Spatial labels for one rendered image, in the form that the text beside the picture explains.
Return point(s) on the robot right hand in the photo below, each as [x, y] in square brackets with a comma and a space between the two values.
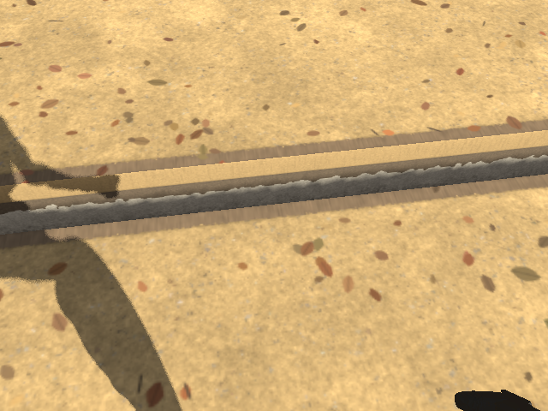
[492, 401]

